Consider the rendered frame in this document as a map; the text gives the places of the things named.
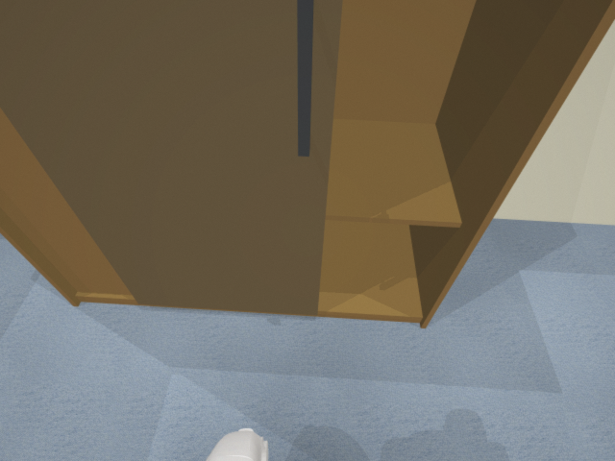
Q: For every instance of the left robot thigh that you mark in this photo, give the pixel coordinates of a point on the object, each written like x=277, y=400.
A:
x=240, y=446

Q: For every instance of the wardrobe door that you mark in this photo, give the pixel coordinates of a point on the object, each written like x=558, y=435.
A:
x=170, y=127
x=32, y=201

